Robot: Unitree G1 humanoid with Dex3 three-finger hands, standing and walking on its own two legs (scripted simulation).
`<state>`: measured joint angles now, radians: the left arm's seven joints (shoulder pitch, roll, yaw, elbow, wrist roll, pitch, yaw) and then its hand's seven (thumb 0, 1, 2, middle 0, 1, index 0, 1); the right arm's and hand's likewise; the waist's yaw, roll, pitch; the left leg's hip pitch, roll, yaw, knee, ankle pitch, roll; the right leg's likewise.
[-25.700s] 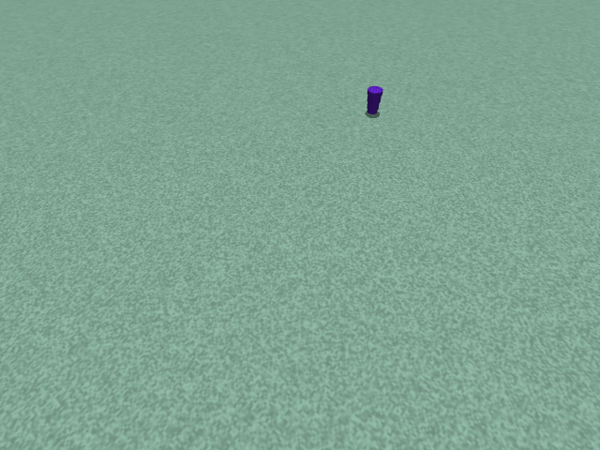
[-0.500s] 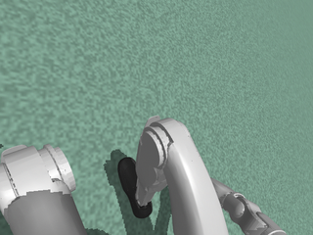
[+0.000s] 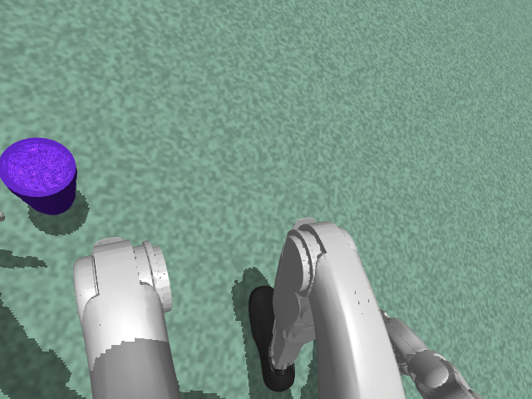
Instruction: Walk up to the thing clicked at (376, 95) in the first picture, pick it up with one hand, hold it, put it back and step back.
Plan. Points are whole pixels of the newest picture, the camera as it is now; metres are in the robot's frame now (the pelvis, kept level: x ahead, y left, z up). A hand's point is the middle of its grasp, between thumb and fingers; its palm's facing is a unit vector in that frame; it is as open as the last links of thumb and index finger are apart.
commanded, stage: home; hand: left
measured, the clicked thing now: (47, 184) +0.44 +0.29 -0.23
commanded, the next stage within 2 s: none
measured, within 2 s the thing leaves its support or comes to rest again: neither
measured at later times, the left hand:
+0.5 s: hand out of the picture +0.28 +0.34 +0.06, palm faces +0.28 -0.83 -0.48, open 17.4 cm
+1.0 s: hand out of the picture +0.24 +0.24 +0.28, palm faces +0.33 -0.87 -0.36, open 17.6 cm
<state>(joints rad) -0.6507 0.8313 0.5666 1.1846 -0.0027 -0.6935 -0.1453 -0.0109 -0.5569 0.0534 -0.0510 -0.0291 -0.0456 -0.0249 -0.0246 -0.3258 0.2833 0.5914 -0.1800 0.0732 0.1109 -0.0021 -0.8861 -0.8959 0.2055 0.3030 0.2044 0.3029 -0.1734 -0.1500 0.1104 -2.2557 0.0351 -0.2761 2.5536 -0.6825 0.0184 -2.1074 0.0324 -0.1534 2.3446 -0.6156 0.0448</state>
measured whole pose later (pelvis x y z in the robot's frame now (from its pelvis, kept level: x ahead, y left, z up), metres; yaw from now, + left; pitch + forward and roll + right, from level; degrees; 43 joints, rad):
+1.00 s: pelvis +0.08 -0.01 +0.36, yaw +13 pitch +17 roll -3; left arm 0.26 0.27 0.07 0.19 -0.01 0.21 0.17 -0.01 -0.56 0.04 -0.06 -0.05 -0.05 -0.05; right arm 0.24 -0.22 0.01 0.52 0.04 -0.01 -0.16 0.01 -0.90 -0.90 0.20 0.30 0.20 0.30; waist -0.04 0.02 -0.16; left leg -1.00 0.06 -0.05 1.25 -0.55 -0.03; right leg -0.96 -0.03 -0.06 1.20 -0.54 0.01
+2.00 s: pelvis +0.09 -0.02 +0.41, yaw +14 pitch +6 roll -2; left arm 0.46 0.20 -0.01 0.01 -0.01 0.26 0.14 -0.01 -0.55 0.05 -0.06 -0.05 -0.05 -0.05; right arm 0.29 -0.21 0.02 0.51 0.01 -0.13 -0.18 0.01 -0.90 -0.90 0.20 0.30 0.20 0.30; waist -0.02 0.04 -0.10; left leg -0.63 0.06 -0.03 0.96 -0.45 -0.03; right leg -0.59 -0.03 -0.06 0.92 -0.44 0.01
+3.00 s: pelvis +0.09 -0.01 +0.41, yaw +13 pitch +7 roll -2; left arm 0.46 0.20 -0.01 0.00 -0.01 0.26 0.14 -0.01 -0.53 0.06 -0.06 -0.06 -0.05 -0.06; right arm 0.28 -0.20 0.02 0.52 0.00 -0.15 -0.19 0.01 -0.90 -0.90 0.20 0.30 0.20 0.30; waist -0.01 0.03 -0.10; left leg -0.63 0.05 -0.03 0.97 -0.46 -0.02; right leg -0.59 -0.03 -0.05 0.91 -0.44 0.02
